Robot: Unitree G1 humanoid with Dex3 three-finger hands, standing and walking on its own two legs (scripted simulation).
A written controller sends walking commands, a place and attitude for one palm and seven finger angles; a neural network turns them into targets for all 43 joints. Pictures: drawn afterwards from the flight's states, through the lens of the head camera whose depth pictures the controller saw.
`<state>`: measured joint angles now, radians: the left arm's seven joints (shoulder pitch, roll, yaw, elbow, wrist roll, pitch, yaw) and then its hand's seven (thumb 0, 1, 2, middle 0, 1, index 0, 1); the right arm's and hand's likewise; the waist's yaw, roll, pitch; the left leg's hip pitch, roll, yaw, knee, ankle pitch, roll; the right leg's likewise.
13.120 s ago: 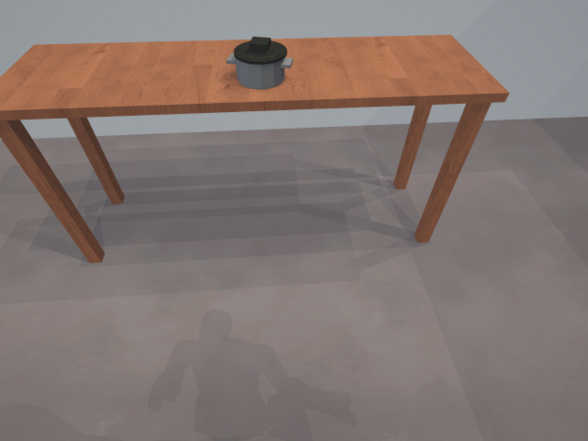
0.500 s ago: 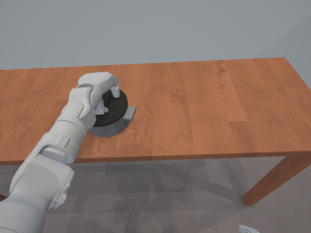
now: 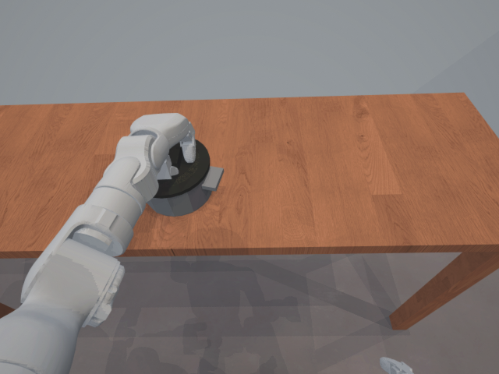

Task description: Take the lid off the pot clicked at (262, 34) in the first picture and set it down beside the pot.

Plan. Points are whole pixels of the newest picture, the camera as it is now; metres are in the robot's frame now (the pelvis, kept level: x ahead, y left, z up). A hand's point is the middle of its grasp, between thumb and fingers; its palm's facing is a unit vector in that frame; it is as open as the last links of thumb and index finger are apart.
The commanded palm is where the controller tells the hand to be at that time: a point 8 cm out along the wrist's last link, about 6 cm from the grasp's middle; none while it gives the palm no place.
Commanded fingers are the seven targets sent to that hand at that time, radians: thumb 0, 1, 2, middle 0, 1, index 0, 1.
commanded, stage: close the fingers and squeeze the knob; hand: left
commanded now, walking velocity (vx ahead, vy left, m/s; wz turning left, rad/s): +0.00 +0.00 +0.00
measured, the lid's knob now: (166, 156) +0.49 +0.15 +0.07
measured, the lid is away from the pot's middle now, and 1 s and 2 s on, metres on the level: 0.00 0.00 0.03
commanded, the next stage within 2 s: lift the lid straight up in 0.12 s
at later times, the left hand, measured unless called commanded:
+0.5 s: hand (166, 155) +0.45 +0.14 +0.11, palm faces -0.32 -0.04 -0.95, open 4.6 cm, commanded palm +0.44 +0.14 +0.18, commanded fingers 0.00 0.58 1.12 -0.61 -0.91 -1.15 -1.14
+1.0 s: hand (158, 139) +0.45 +0.14 +0.15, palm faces -0.30 -0.03 -0.95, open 4.4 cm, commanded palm +0.44 +0.14 +0.22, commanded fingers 0.00 0.58 1.12 -0.61 -0.91 -1.15 -1.15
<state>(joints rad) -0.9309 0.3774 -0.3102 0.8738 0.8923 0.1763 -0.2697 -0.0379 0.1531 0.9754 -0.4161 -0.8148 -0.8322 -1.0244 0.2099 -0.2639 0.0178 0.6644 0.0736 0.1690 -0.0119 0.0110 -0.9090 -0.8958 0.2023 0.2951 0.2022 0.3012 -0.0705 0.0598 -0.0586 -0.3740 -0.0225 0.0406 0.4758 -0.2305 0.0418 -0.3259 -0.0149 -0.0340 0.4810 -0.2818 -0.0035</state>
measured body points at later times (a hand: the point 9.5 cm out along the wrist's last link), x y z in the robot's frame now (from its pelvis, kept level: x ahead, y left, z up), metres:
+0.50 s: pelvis +0.00 +0.01 +0.00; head +0.03 -0.02 +0.45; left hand +0.46 +0.14 +0.16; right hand +0.08 -0.25 -0.13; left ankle +0.00 +0.10 -0.74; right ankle -0.03 -0.12 -0.74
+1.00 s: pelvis -0.01 +0.00 +0.00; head +0.02 -0.02 +0.45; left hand +0.46 +0.14 +0.20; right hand +0.12 -0.25 -0.12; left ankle +0.00 +0.10 -0.74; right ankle -0.03 -0.12 -0.74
